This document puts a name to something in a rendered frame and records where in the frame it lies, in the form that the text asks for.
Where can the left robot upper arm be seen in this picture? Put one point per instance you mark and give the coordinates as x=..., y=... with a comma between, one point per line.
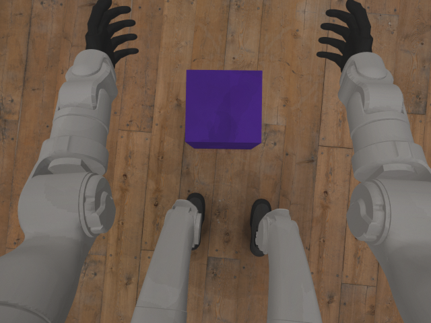
x=61, y=216

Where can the robot right hand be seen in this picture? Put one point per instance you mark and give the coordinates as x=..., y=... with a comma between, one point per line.
x=357, y=35

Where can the left robot forearm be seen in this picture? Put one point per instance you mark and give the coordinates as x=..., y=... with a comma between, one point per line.
x=82, y=118

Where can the carton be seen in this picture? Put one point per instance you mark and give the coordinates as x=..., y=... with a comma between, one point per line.
x=223, y=109

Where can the right robot forearm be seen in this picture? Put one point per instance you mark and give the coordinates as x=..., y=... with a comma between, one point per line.
x=379, y=126

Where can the robot left shin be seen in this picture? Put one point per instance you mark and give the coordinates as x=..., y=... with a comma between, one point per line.
x=182, y=203

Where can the right robot upper arm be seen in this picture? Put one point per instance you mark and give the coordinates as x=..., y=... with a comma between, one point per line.
x=394, y=218

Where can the right robot thigh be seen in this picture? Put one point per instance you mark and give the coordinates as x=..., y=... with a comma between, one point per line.
x=291, y=297

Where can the robot left hand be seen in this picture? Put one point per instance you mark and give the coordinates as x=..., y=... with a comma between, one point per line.
x=100, y=31

